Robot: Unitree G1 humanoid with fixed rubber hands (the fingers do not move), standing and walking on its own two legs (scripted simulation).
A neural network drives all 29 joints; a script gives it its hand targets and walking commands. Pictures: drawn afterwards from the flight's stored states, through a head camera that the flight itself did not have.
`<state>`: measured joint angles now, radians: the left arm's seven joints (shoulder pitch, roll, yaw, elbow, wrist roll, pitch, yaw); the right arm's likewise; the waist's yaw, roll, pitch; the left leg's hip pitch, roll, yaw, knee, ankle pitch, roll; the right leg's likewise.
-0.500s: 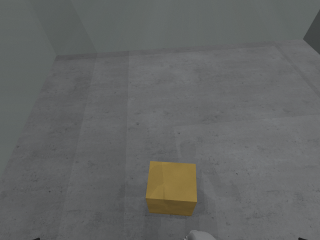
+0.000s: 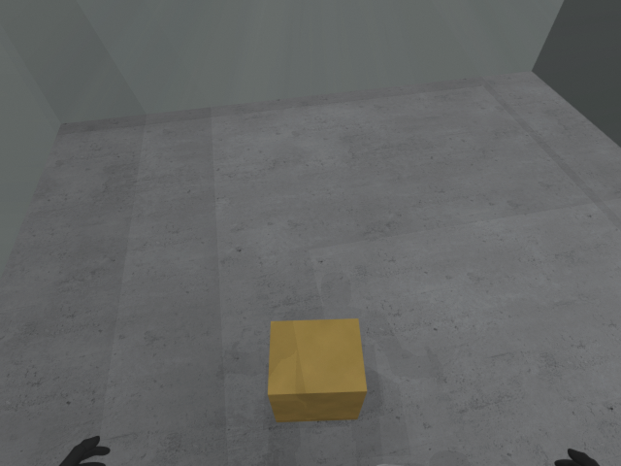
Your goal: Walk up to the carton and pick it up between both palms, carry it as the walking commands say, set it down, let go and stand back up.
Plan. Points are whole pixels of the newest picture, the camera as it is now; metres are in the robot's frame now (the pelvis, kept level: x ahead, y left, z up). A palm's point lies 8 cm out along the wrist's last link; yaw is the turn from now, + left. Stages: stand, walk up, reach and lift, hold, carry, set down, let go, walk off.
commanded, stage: walk up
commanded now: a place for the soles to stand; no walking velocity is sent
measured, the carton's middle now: (315, 372) +0.45 +0.00 -0.61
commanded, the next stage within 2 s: reach and lift in 1.12 s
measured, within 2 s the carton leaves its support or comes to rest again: neither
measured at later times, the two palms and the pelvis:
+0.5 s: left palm out of the picture +0.13 +0.30 -0.07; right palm out of the picture +0.13 -0.34 -0.07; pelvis +0.01 -0.01 +0.02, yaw -2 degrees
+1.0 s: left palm out of the picture +0.14 +0.31 -0.07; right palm out of the picture +0.12 -0.33 -0.08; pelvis +0.03 -0.01 +0.02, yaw -2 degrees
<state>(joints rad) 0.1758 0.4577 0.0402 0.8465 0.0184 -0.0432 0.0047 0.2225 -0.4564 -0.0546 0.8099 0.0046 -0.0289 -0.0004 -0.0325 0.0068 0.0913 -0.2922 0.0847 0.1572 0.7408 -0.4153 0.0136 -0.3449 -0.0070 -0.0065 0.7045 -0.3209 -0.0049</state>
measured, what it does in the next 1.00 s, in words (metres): stands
